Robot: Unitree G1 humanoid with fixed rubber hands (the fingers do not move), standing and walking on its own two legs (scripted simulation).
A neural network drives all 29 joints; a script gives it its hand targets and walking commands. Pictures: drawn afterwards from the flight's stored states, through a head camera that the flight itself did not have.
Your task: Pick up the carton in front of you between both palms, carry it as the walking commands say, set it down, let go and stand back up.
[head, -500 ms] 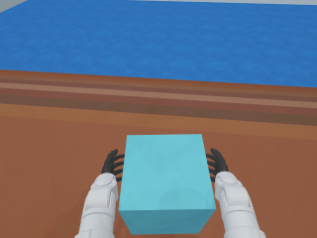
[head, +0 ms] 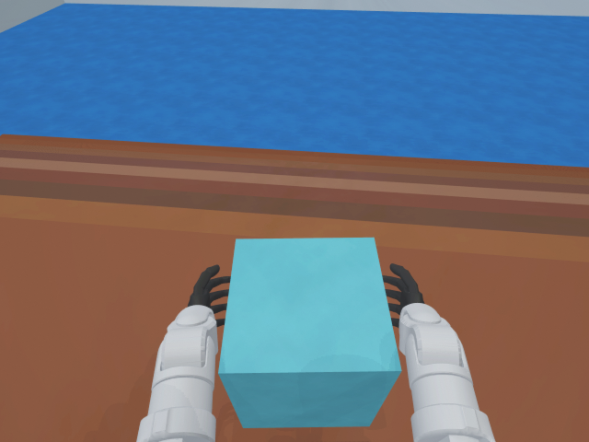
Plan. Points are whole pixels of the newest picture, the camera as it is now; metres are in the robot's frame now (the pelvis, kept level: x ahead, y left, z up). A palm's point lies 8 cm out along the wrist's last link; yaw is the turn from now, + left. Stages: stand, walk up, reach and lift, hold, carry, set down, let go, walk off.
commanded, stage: reach and lift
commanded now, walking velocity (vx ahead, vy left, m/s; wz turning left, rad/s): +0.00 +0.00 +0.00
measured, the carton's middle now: (305, 337) +0.31 +0.00 -0.05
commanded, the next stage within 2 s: hold in 0.54 s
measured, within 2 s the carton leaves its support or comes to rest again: neither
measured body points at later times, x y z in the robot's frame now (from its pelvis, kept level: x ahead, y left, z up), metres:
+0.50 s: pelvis +0.02 +0.00 +0.01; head -0.01 +0.00 +0.46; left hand +0.32 +0.15 +0.03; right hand +0.31 -0.15 +0.03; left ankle +0.02 +0.14 -0.74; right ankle +0.03 -0.13 -0.74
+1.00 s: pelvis +0.00 +0.00 +0.01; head -0.04 +0.00 +0.45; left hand +0.30 +0.15 +0.04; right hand +0.30 -0.15 +0.04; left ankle +0.02 +0.14 -0.74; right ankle +0.03 -0.13 -0.74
